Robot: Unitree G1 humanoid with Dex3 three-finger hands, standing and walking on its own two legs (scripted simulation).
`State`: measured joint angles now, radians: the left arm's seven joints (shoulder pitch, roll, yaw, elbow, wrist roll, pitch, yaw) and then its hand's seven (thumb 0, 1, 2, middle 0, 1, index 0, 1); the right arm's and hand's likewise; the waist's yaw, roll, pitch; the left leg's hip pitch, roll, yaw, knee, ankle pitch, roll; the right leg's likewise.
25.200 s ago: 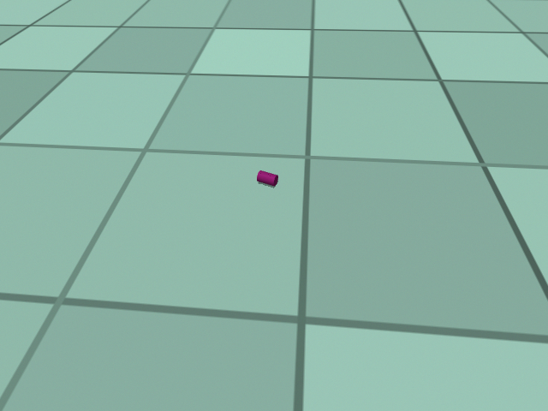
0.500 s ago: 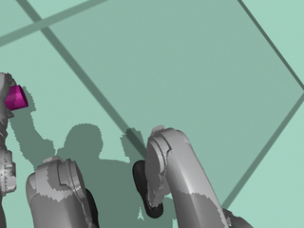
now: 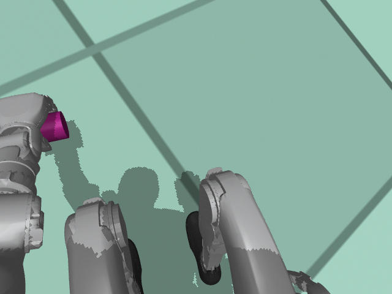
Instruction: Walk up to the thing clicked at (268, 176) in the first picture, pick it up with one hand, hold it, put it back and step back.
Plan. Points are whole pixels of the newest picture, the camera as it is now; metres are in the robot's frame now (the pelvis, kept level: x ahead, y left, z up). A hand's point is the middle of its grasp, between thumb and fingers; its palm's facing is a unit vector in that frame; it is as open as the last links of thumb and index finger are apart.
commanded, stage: lift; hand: left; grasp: from above
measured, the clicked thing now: (39, 129) +0.50 +0.25 -0.19
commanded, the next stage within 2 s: hold in 1.48 s
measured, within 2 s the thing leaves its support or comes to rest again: neither
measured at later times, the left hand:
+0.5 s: hand out of the picture +0.40 +0.27 -0.02, palm faces -0.44 -0.10 -0.89, open 8.8 cm
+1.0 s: hand out of the picture +0.35 +0.26 +0.19, palm faces -0.49 -0.12 -0.87, open 8.8 cm
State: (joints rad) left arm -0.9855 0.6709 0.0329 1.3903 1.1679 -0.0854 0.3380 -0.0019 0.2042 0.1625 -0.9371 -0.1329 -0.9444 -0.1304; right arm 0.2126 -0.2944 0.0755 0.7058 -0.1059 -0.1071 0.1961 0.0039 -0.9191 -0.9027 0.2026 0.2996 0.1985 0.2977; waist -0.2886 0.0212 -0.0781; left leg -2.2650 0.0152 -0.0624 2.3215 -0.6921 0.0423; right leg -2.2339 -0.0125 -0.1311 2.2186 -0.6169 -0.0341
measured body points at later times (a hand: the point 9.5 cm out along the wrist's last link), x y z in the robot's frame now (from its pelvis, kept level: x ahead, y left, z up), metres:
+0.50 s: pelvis +0.00 +0.00 +0.11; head +0.19 +0.05 +0.52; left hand +0.42 +0.27 +0.04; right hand +0.10 -0.27 +0.00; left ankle +0.08 +0.11 -0.32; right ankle +0.11 -0.11 -0.32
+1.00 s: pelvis +0.03 +0.01 +0.29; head +0.13 +0.02 +0.73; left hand +0.37 +0.26 +0.24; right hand +0.13 -0.25 +0.17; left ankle +0.07 +0.11 -0.32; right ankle +0.11 -0.11 -0.32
